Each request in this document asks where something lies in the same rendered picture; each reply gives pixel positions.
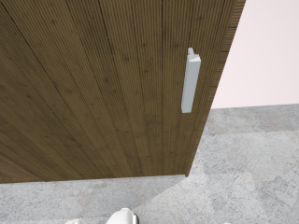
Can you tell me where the robot left shin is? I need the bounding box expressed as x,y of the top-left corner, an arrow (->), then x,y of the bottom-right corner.
121,208 -> 132,213

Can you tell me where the handle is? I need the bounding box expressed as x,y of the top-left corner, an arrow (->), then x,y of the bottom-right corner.
181,48 -> 201,113

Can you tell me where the wardrobe door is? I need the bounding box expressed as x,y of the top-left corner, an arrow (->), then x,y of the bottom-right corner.
0,0 -> 235,182
0,155 -> 34,178

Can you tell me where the left robot thigh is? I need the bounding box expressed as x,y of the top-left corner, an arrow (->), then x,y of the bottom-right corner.
106,210 -> 137,224

